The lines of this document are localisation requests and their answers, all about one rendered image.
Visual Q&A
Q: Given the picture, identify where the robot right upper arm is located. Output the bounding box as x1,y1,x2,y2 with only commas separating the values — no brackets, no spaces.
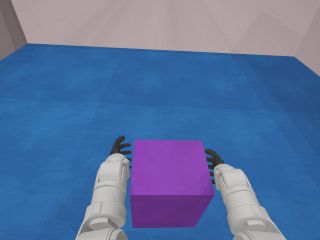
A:
233,230,286,240

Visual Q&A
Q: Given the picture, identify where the robot right forearm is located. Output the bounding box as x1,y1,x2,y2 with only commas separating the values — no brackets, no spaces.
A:
213,164,286,239

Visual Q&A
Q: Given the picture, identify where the robot left forearm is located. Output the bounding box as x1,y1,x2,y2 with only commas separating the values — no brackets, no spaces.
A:
75,153,130,240

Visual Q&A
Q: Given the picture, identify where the robot left hand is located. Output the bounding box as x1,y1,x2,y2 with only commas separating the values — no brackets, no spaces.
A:
109,135,132,169

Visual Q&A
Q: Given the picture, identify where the robot left upper arm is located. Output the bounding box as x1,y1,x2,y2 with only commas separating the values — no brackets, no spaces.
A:
76,227,128,240

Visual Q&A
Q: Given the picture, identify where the robot right hand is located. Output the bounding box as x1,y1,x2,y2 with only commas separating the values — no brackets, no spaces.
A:
205,149,224,184

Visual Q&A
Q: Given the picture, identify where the carton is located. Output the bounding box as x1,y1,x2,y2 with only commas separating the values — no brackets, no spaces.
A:
129,139,215,228

